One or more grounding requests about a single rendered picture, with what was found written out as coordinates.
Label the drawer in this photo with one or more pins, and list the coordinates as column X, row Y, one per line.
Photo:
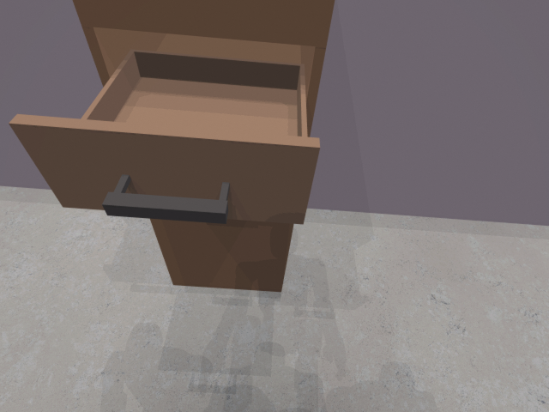
column 179, row 125

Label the handle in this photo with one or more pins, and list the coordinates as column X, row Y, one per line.
column 119, row 203

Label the cabinet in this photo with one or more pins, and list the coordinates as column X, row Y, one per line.
column 248, row 255

